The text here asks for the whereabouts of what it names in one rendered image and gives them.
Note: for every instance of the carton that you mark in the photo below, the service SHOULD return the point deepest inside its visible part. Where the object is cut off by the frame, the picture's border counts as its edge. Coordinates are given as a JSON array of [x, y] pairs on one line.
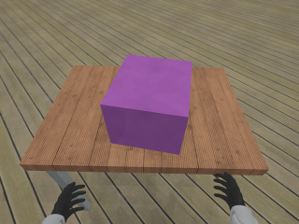
[[148, 102]]

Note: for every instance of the robot left hand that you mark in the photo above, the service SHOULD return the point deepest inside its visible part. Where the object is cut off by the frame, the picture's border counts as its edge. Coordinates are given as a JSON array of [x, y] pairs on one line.
[[64, 202]]

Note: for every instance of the robot right forearm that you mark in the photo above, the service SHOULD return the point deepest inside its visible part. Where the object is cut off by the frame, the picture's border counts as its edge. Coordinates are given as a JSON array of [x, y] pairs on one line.
[[240, 214]]

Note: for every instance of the table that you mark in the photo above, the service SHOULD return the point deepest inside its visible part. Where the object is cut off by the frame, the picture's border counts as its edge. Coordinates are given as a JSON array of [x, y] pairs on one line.
[[73, 136]]

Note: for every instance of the robot right hand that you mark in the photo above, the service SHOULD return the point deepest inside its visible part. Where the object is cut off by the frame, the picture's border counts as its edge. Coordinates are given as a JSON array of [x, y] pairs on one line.
[[234, 196]]

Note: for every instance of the robot left forearm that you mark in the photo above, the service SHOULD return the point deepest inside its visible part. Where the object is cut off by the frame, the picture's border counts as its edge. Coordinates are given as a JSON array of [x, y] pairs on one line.
[[54, 219]]

